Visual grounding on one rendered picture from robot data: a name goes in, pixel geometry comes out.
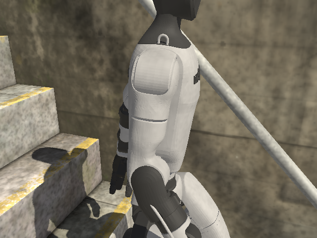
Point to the left robot forearm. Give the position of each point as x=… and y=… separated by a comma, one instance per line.
x=123, y=132

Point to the humanoid robot torso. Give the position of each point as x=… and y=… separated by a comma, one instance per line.
x=173, y=147

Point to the left robot thigh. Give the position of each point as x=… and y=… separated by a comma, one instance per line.
x=201, y=209

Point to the robot left hand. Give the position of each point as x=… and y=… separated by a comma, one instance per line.
x=119, y=170

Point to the robot right upper arm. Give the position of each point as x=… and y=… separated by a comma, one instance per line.
x=153, y=83

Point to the robot left upper arm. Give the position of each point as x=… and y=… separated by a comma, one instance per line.
x=125, y=96

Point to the right robot forearm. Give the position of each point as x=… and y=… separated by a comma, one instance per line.
x=149, y=189

